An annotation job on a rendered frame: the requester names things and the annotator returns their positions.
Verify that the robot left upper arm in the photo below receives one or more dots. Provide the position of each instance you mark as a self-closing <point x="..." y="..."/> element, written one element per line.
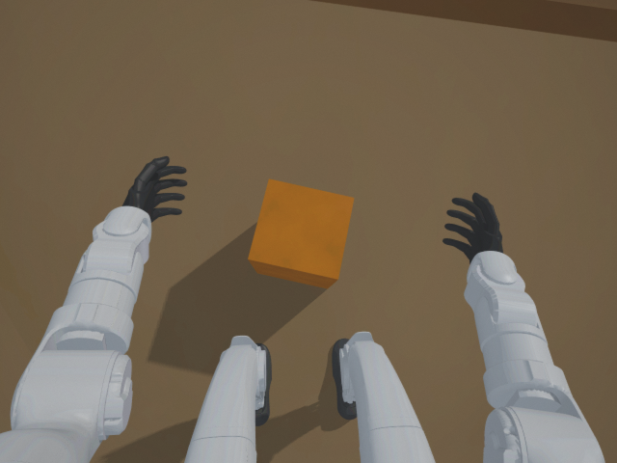
<point x="70" y="402"/>

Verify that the left robot hand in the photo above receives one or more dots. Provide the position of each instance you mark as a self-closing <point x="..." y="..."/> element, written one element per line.
<point x="143" y="193"/>

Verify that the left robot forearm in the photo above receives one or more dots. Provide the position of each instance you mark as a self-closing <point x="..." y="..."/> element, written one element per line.
<point x="96" y="314"/>

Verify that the carton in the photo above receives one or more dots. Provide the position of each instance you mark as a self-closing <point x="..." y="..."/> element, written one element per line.
<point x="300" y="234"/>

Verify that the left robot foot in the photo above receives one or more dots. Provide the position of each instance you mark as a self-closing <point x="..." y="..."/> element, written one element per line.
<point x="262" y="414"/>

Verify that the right robot forearm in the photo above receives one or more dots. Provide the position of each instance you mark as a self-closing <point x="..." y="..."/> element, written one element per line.
<point x="519" y="368"/>

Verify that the robot right upper arm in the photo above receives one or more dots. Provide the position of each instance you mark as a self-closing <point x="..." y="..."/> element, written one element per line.
<point x="521" y="435"/>

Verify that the right robot hand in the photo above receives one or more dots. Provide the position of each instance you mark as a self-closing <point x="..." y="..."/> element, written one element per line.
<point x="485" y="234"/>

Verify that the left robot thigh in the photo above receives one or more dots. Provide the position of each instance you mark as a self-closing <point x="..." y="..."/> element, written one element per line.
<point x="225" y="429"/>

